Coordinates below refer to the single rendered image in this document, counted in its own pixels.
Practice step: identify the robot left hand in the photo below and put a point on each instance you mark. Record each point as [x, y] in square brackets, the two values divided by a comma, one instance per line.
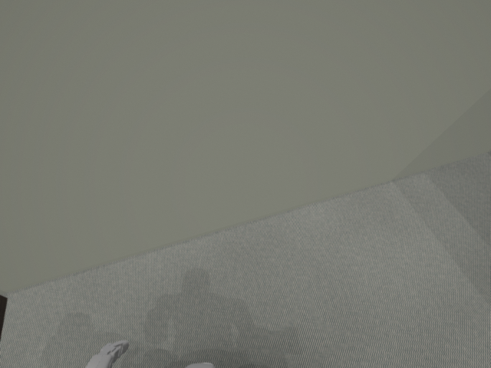
[108, 354]

